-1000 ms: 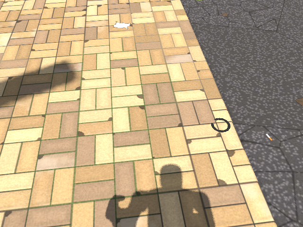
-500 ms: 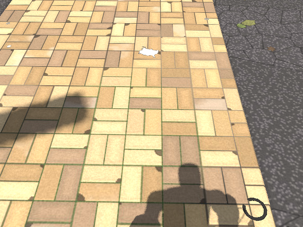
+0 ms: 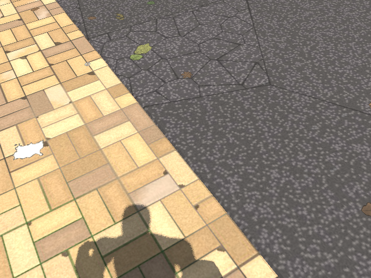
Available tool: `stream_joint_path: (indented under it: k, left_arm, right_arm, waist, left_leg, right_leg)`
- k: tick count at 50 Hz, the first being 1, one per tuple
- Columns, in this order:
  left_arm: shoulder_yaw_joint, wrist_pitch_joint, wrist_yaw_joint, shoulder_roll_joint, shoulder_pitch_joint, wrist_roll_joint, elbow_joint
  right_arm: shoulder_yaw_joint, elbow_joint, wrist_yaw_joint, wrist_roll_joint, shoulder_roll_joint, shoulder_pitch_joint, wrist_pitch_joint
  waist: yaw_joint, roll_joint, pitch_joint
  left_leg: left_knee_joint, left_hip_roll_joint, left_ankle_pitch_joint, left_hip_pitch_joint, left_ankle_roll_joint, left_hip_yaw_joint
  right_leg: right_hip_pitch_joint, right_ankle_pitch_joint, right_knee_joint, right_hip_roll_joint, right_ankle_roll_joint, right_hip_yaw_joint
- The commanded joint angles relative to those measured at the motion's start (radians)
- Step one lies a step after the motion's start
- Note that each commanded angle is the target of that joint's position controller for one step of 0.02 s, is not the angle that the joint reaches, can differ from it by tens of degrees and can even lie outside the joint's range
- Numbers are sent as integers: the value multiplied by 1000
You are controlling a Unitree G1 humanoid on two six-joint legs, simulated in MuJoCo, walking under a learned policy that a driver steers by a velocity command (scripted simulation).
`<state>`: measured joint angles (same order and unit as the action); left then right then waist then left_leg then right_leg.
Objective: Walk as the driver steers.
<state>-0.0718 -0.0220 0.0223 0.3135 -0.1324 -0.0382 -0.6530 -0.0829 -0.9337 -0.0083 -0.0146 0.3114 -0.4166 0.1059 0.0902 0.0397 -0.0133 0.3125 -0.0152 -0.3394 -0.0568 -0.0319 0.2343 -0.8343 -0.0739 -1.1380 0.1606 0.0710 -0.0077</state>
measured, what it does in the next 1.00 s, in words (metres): walks ahead, turning right: right foot, then left foot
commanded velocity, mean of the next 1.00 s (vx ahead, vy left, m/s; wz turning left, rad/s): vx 1.00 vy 0.00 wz -0.42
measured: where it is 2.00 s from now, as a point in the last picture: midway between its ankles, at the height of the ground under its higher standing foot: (226, 71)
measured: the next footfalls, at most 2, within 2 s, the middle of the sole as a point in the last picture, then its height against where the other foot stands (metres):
right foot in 0.16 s outside the picture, level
left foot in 0.64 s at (204, 204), level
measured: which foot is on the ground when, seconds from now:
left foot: down 0.00-0.18, up 0.20-0.62, down 0.64-1.00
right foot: up 0.00-0.14, down 0.16-0.62, up 0.64-1.00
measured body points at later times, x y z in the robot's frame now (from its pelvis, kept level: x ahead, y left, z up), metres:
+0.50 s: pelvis +0.43 -0.07 +0.01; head +0.44 -0.11 +0.46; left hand +0.55 +0.16 -0.10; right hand +0.59 -0.39 -0.04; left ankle +0.73 +0.02 -0.66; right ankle +0.32 -0.09 -0.73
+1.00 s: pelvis +0.86 -0.23 +0.01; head +0.87 -0.25 +0.45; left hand +1.21 -0.20 -0.01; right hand +0.67 -0.42 -0.12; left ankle +0.78 -0.07 -0.73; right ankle +0.98 -0.46 -0.69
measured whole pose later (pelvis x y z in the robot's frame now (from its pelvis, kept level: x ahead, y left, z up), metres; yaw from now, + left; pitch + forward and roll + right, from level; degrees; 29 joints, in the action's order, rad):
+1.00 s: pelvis +0.86 -0.23 +0.01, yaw -22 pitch +1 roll +0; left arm 0.00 -0.15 0.04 0.23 0.08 0.00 -0.59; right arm -0.05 -0.83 0.00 0.04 0.22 -0.61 0.08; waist 0.16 0.01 -0.02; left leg 0.31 -0.06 -0.37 -0.05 0.04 -0.19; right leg -0.61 0.04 -0.57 0.03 -0.02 -0.12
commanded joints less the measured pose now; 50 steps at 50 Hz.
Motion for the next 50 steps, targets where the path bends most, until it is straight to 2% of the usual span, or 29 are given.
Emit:
stream_joint_path:
  k: [1,3,5,7,8,9,10,11,12,13,14,17,20,23,27,29,30,31,32,33,34,35,36,37,38,41,43,46,50]
  left_arm:
    - [16,-8,27,-5,37,7,72]
    - [15,-18,49,4,88,4,95]
    - [-8,-21,56,56,61,-5,101]
    - [-54,-2,51,145,-193,-18,58]
    - [-101,8,37,228,-450,-12,-18]
    - [-106,20,16,254,-503,-19,-72]
    - [-79,-5,24,273,-373,13,-14]
    - [-63,-29,32,190,-367,25,20]
    - [-54,-55,35,145,-364,35,12]
    - [-45,-72,42,124,-305,36,13]
    - [-38,-81,41,110,-236,35,25]
    - [-27,-79,7,84,-163,21,40]
    - [-19,-71,-32,61,-217,13,15]
    - [-17,-61,-37,48,-280,12,-26]
    - [-19,-60,-38,40,-342,2,-85]
    - [-31,-45,-46,69,-337,13,-101]
    - [-37,-39,-41,92,-318,30,-99]
    - [-38,-37,-30,117,-255,51,-84]
    - [-15,-43,-21,65,-179,74,-43]
    - [25,-61,-12,-90,-429,16,-48]
    - [31,-68,-18,-9,-378,-21,-71]
    - [21,-77,-14,48,-195,-18,-34]
    - [30,-94,-13,40,-66,9,1]
    - [30,-111,-11,20,8,33,30]
    - [29,-117,-5,3,-4,36,40]
    - [37,-115,-8,-17,-22,43,44]
    - [49,-125,-3,-26,66,52,81]
    - [57,-141,17,-34,206,46,114]
    - [18,-140,5,38,246,18,127]
  right_arm:
    - [-10,118,13,2,118,174,23]
    - [-16,119,19,5,162,155,11]
    - [-27,130,27,7,217,136,-9]
    - [-42,157,29,20,265,182,-33]
    - [-42,183,25,31,257,239,-32]
    - [0,188,15,22,103,253,-11]
    - [47,267,1,20,-49,107,41]
    - [41,322,-7,43,58,212,89]
    - [27,343,-5,72,103,322,103]
    - [30,338,2,62,83,324,100]
    - [29,321,7,40,68,287,84]
    - [14,310,11,14,77,255,30]
    - [31,375,15,-11,18,445,24]
    - [42,406,-2,3,-28,542,32]
    - [14,442,-19,38,35,604,49]
    - [-7,436,-22,41,76,539,57]
    - [-27,416,-16,45,111,433,57]
    - [-45,389,-5,55,147,258,50]
    - [-42,341,7,46,165,-26,35]
    - [-57,276,-14,16,244,-97,36]
    - [-33,268,-25,19,127,-122,40]
    - [-18,256,-17,22,60,-61,29]
    - [-16,248,-20,14,70,-38,20]
    - [-12,241,-30,7,69,-14,19]
    - [0,240,-33,-1,39,13,22]
    - [12,225,-31,35,15,22,19]
    - [4,220,-11,46,50,11,17]
    - [-9,224,11,52,87,1,6]
    - [-7,195,17,71,72,-80,-12]
  waist:
    - [-76,-18,-154]
    - [-73,-15,-160]
    - [-114,-80,-89]
    - [-271,-178,50]
    - [-391,-148,160]
    - [-361,85,73]
    - [-130,381,191]
    - [-191,236,291]
    - [-189,78,149]
    - [-124,-95,76]
    - [-69,-142,40]
    - [-20,-100,-31]
    - [-96,-62,-87]
    - [-181,10,-68]
    - [-221,62,-83]
    - [-174,90,-57]
    - [-112,107,16]
    - [4,128,127]
    - [135,89,316]
    - [-17,-479,486]
    - [38,-462,405]
    - [62,-289,209]
    - [49,-83,113]
    - [13,-21,37]
    - [-43,-47,29]
    - [-104,-80,-15]
    - [-92,-68,-64]
    - [-52,-95,-89]
    - [-45,-129,-70]
  left_leg:
    - [-199,253,369,156,123,-31]
    - [-169,257,579,79,98,28]
    - [-37,260,1111,-8,87,59]
    - [308,292,1470,13,104,47]
    - [626,263,1377,183,98,14]
    - [1082,80,318,461,51,-16]
    - [1378,-66,-269,829,45,-224]
    - [1343,-35,-160,927,94,-388]
    - [1257,-3,-80,952,119,-376]
    - [1152,40,-13,890,117,-385]
    - [1078,74,27,798,98,-398]
    - [866,117,62,670,21,-382]
    - [568,82,299,630,-29,-302]
    - [326,42,546,512,-31,-246]
    - [171,46,526,577,6,-279]
    - [159,27,414,566,41,-255]
    - [179,-4,342,469,70,-222]
    - [210,7,320,262,106,-211]
    - [339,130,187,-145,141,-354]
    - [112,376,-272,-487,334,-987]
    - [-35,372,-488,-468,316,-1191]
    - [-39,332,-393,-332,290,-1022]
    - [-44,277,-197,-168,273,-897]
    - [-56,231,-60,-37,279,-822]
    - [-74,195,-2,40,284,-773]
    - [-121,166,93,156,316,-711]
    - [-152,174,141,246,323,-676]
    - [-181,113,153,453,273,-573]
    - [-103,141,170,343,217,-610]
  right_leg:
    - [40,159,164,15,18,18]
    - [96,182,290,-26,46,92]
    - [242,111,311,-125,72,197]
    - [547,-53,278,-201,116,219]
    - [906,-33,367,-219,162,154]
    - [1037,-61,446,-150,202,-37]
    - [1226,-231,617,-5,382,-586]
    - [1238,-561,867,91,396,-873]
    - [1100,-596,945,92,337,-875]
    - [925,-542,936,74,298,-807]
    - [766,-464,908,32,282,-713]
    - [528,-300,931,-79,263,-489]
    - [437,-86,923,-156,233,-330]
    - [429,-97,910,-168,173,-266]
    - [681,-51,851,-77,161,-337]
    - [831,274,774,-32,144,-341]
    - [885,547,664,-32,129,-329]
    - [845,727,471,-54,102,-292]
    - [595,572,128,-86,84,-276]
    - [208,-323,-278,-282,9,-213]
    - [73,-380,-340,-233,20,-216]
    - [7,-334,-345,-184,35,-177]
    - [40,-292,-288,-156,41,-138]
    - [59,-276,-204,-141,41,-125]
    - [107,-255,-135,-111,37,-136]
    - [141,-263,60,-85,-12,-112]
    - [151,-172,222,-80,-53,-89]
    - [410,116,475,-146,-90,-47]
    - [544,150,621,-168,-95,-77]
